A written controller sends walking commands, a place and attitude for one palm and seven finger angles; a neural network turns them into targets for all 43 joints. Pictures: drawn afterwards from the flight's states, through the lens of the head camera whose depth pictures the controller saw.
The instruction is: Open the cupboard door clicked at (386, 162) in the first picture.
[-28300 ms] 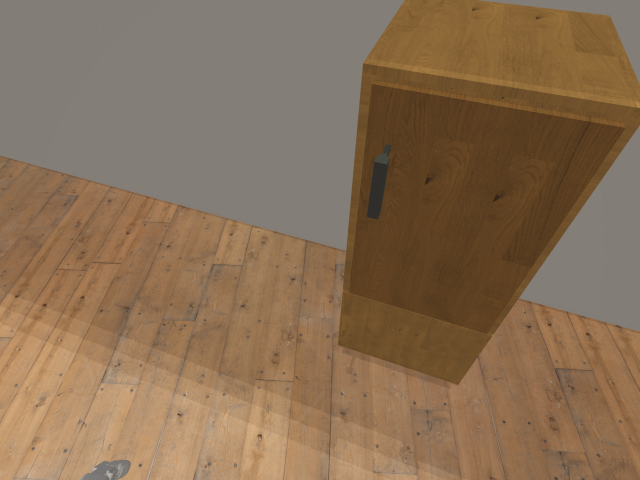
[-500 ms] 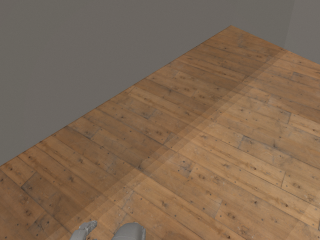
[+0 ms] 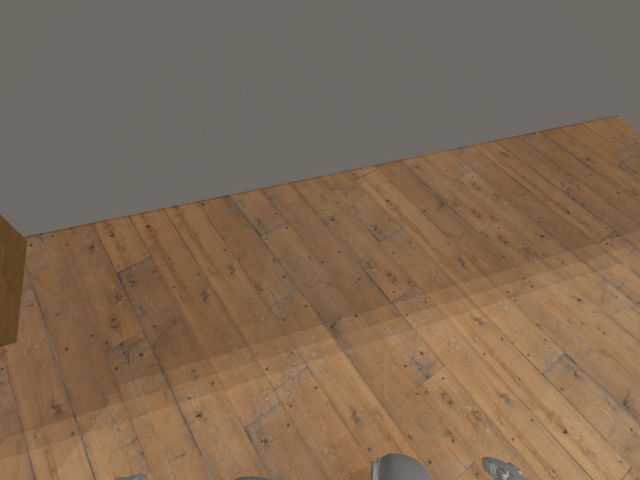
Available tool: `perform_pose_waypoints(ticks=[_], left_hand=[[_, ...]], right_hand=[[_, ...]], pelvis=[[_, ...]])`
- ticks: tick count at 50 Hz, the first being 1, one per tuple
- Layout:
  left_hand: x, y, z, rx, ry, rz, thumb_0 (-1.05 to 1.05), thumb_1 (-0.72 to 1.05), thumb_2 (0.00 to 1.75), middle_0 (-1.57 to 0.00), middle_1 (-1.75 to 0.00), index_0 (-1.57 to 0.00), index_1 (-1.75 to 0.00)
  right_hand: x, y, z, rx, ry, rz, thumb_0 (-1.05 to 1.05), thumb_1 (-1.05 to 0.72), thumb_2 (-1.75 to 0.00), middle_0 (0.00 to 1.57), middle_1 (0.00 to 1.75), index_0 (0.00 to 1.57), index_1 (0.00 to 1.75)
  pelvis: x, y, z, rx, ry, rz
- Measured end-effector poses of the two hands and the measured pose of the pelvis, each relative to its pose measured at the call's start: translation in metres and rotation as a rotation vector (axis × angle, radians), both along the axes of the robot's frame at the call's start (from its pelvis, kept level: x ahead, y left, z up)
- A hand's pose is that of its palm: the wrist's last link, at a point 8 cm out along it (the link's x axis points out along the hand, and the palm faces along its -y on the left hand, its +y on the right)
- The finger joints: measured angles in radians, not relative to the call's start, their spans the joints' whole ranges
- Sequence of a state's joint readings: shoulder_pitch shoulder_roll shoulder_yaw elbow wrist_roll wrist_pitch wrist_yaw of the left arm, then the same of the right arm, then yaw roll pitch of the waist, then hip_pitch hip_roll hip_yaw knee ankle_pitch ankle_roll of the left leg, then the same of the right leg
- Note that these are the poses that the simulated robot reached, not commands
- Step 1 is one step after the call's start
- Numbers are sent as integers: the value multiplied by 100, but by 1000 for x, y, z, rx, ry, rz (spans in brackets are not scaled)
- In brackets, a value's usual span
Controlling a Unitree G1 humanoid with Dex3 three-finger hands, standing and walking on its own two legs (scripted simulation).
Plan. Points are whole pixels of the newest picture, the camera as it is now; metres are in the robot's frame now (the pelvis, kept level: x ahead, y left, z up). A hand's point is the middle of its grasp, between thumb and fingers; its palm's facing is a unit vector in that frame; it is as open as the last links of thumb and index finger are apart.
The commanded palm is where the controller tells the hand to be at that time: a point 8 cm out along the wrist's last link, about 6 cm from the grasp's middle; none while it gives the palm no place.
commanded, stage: turn to face it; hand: left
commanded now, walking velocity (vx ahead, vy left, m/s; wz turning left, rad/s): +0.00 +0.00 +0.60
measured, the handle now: out of the picture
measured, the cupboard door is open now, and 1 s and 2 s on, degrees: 47 47 47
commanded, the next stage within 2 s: take the last steps up to it in 1.94 s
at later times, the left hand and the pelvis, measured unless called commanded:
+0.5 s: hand out of the picture +0.04 +0.14 -0.15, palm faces +0.33 -0.91 -0.26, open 7.3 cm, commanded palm none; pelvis +0.02 -0.06 +0.01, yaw +19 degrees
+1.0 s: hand out of the picture -0.01 +0.19 -0.16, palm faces +0.59 -0.77 -0.25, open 7.4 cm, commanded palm none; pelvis +0.03 -0.04 +0.00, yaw +35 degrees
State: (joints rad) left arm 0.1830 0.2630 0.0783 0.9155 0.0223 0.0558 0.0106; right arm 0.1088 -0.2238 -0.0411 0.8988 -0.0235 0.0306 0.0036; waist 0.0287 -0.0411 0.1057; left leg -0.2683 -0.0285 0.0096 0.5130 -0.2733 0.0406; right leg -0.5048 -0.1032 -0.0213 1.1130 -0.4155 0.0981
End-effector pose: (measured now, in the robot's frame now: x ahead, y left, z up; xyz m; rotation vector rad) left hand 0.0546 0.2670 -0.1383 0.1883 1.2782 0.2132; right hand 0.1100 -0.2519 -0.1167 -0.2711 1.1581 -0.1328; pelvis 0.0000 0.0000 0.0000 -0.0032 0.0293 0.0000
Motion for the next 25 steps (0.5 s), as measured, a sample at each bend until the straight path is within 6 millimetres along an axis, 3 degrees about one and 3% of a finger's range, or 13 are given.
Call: perform_pose_waypoints(ticks=[6, 12, 19, 25], left_hand=[[30, -21, 11, -2, -93, 10, 0, 91, 90, -20, -29, -20, -30], [46, -52, 18, 34, -186, 30, 0, 90, 89, -20, -30, -20, -30], [10, -79, 28, 35, -144, 130, 0, 90, 89, -20, -30, -20, -30], [-36, -86, 23, 23, -94, 267, 0, 91, 89, -21, -30, -21, -30]], right_hand=[[-13, -8, -10, 31, 67, 11, 0, -90, -90, 20, 30, 20, 30], [-18, -35, -36, 68, 136, 16, 0, -90, -90, 20, 30, 20, 30], [4, -50, -31, 79, 177, 86, 0, -91, -90, 20, 30, 20, 30], [40, -40, -25, 64, 179, 202, 0, -91, -90, 19, 30, 20, 30]], pelvis=[[4, -15, 2, 0, 3, 63], [11, -44, -9, 19, 2, 137], [17, -61, 3, 49, -18, 247], [21, -65, 5, 56, -14, 338]])
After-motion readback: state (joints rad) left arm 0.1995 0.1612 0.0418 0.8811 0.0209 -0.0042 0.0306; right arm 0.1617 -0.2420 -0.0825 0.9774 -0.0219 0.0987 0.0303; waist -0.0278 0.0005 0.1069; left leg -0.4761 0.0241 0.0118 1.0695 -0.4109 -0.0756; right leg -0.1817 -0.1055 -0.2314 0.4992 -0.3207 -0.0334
